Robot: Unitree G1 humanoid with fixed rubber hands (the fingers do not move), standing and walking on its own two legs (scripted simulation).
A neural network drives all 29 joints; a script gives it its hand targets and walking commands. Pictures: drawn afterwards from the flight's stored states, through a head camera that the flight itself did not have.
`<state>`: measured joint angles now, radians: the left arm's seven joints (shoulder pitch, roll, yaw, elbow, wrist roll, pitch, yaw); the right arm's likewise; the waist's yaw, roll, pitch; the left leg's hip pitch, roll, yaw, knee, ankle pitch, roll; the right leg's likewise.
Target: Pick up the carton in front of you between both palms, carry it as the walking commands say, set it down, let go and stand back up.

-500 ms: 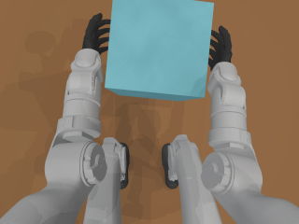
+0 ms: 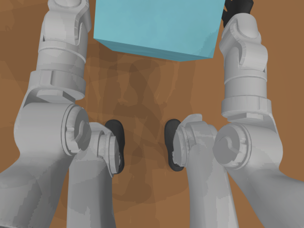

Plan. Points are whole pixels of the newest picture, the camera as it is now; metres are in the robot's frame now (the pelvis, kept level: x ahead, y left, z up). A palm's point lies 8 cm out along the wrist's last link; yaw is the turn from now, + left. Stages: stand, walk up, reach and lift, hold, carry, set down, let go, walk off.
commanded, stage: set down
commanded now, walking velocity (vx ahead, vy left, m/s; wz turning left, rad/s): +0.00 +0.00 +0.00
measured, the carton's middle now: (156, 7) +0.56 -0.03 -0.23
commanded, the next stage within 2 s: none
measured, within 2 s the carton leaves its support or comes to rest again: rests again in 0.54 s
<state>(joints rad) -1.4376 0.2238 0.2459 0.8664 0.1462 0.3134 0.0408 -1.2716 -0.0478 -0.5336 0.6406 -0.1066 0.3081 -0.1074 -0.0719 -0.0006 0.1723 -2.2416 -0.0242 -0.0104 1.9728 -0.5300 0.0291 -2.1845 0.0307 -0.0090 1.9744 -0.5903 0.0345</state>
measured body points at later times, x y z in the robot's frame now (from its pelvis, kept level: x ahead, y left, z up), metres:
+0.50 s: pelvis +0.00 -0.01 -0.05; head +0.38 +0.01 +0.18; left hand +0.59 +0.13 -0.23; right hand +0.55 -0.18 -0.22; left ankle +0.10 +0.11 -0.40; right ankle +0.10 -0.13 -0.40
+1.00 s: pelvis -0.01 +0.00 -0.07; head +0.37 +0.02 +0.15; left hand +0.59 +0.12 -0.24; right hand +0.55 -0.19 -0.24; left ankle +0.10 +0.11 -0.40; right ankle +0.10 -0.13 -0.40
